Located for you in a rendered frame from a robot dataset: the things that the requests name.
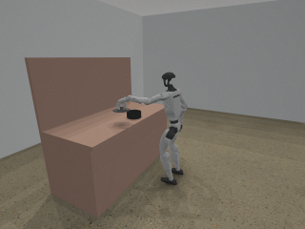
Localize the robot left hand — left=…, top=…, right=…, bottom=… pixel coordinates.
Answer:
left=115, top=97, right=128, bottom=110

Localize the table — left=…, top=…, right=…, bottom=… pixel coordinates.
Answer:
left=25, top=57, right=167, bottom=218

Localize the right robot forearm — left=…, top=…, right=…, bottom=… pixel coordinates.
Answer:
left=178, top=108, right=187, bottom=121

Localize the left robot forearm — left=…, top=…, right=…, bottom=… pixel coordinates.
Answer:
left=125, top=95, right=149, bottom=104

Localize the left robot upper arm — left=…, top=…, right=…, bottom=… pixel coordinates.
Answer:
left=144, top=92, right=170, bottom=105

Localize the robot head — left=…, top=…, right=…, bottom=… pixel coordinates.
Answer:
left=161, top=72, right=177, bottom=92

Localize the right robot thigh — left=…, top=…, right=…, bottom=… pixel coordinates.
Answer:
left=169, top=124, right=183, bottom=153

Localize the right robot upper arm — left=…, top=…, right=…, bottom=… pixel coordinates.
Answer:
left=177, top=89, right=188, bottom=110

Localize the pot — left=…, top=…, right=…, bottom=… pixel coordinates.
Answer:
left=127, top=110, right=141, bottom=119

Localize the lid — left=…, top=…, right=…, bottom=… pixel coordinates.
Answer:
left=112, top=108, right=131, bottom=113

